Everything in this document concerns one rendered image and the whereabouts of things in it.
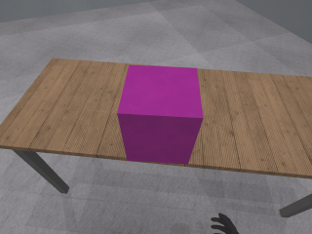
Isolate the robot right hand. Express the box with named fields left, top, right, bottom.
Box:
left=211, top=213, right=239, bottom=234

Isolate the table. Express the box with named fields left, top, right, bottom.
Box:
left=0, top=58, right=312, bottom=218

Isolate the carton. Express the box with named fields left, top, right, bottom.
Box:
left=117, top=64, right=204, bottom=165

